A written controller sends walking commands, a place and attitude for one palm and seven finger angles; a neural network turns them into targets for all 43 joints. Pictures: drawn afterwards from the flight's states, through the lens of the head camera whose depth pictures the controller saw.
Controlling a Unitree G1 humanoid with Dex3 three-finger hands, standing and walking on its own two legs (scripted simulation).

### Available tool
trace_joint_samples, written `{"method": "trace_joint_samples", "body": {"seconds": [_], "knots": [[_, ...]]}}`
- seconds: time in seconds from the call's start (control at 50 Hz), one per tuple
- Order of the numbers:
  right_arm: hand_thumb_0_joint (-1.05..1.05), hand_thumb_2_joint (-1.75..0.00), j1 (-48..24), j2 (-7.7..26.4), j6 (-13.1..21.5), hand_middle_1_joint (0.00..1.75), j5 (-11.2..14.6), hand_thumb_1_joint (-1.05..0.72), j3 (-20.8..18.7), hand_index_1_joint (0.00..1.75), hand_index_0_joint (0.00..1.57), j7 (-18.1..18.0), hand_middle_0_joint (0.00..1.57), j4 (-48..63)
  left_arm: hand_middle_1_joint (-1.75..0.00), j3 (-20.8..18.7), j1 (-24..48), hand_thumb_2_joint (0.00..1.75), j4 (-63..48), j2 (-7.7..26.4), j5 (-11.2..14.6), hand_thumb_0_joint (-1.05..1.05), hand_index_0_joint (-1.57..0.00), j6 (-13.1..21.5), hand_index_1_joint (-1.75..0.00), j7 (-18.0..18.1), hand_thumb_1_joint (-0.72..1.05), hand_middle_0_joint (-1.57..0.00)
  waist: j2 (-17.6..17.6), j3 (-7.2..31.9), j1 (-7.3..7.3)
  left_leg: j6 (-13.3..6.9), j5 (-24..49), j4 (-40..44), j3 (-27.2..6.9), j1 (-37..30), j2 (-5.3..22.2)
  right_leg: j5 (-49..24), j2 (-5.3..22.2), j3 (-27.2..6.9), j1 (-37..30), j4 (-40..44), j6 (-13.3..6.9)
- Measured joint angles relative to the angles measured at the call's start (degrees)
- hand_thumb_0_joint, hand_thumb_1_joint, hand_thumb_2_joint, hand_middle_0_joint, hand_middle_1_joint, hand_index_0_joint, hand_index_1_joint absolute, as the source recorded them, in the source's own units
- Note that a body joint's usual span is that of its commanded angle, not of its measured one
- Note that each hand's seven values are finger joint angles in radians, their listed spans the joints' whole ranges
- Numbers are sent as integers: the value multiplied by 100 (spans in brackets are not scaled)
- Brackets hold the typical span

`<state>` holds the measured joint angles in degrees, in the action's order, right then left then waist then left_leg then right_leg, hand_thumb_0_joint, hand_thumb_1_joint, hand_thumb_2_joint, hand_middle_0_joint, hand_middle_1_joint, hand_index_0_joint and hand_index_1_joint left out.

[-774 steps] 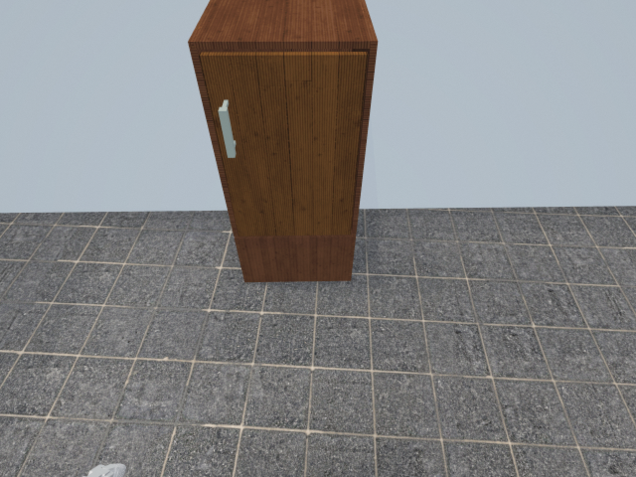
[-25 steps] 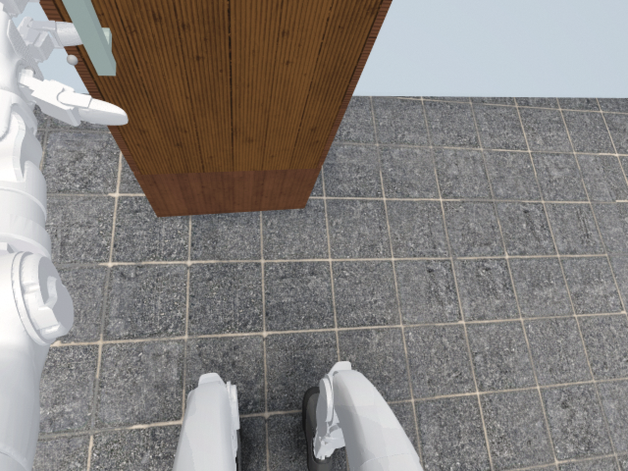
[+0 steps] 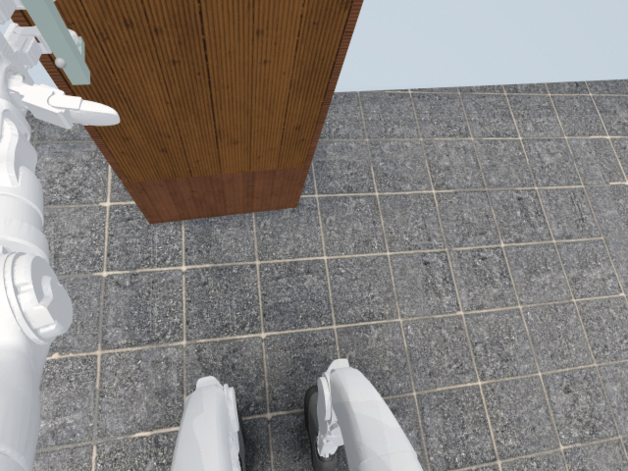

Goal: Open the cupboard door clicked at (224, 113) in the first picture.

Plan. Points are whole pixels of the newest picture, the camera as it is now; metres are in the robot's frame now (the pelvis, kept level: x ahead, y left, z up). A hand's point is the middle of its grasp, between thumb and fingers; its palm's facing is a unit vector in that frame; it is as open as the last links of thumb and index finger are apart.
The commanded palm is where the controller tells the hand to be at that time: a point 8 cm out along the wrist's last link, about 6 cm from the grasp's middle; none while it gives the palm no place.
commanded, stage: close the thumb around the handle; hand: left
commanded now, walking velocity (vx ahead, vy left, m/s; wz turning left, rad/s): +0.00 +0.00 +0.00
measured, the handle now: (55, 18) +0.61 +0.22 +0.07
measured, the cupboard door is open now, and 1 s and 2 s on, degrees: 0 0 48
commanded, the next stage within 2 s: pull the door open along its arc in 0.76 s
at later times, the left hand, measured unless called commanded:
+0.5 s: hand (78, 60) +0.57 +0.20 +0.06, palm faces +0.07 -1.00 -0.02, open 8.7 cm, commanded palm +0.55 +0.23 +0.06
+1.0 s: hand (88, 62) +0.57 +0.19 +0.06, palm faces +0.07 -1.00 -0.03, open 5.4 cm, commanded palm +0.53 +0.22 +0.06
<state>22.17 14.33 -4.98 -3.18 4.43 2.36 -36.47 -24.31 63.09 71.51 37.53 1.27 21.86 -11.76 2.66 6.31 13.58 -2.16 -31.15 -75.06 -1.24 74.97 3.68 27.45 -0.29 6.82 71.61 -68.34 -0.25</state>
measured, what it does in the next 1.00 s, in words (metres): stands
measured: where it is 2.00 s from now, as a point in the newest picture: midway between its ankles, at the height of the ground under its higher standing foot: (278, 456)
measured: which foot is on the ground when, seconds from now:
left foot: down 0.00-1.00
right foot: down 0.00-1.00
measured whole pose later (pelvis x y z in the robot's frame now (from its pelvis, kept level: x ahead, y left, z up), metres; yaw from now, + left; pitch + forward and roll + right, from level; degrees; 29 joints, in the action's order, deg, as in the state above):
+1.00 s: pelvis +0.00 -0.01 +0.00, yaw -1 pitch +30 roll -5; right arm 21.7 14.9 -5.2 -2.6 4.4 2.0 -34.7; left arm -25.8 62.2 70.7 36.2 0.7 21.8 -10.9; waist 3.0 6.2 14.0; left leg -1.8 -31.2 -75.1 -0.3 74.7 4.3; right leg 27.4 -1.0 5.7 72.3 -69.2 -0.6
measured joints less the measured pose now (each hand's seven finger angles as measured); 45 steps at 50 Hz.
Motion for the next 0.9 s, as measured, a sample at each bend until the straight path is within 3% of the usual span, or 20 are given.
{"method": "trace_joint_samples", "body": {"seconds": [0.14, 0.24, 0.64, 0.9], "knots": [[0, -90, -9, 37, -17, 30, 7, -90, -20, 30, 20, -1, 20, 15, -122, -41, -68, 30, -18, -103, -20, -1, -30, 23, -121, 45, -48, -29, 1, 4, 7, 0, -5, 48, 17, -89, 13, -5, -16, -20, -77, 48, 2], [0, -90, -34, 53, -10, 30, 14, -90, -11, 30, 20, -8, 20, 50, -123, -68, -57, 35, 43, -85, -39, -1, -31, 59, -123, 90, -36, -30, -7, -1, 20, 2, -10, 56, 28, -112, 16, 2, -21, -32, -89, 44, 0], [0, -90, -82, 26, -46, 30, 34, -90, 21, 30, 20, -18, 20, 149, -131, -204, -51, 78, 66, -91, -100, 0, -38, 92, -132, 80, 63, -37, 14, -8, 41, 17, -55, 23, 66, -112, 49, 39, -55, -79, -46, -18, -12], [0, -90, -81, 51, -17, 30, 47, -90, 38, 30, 20, -55, 20, 155, -135, -135, 104, 85, 141, -26, -167, 2, -39, 15, -134, 69, 73, -34, 35, -24, 69, 34, -14, -42, 50, 11, 50, 12, -54, -68, 82, -101, -34]]}}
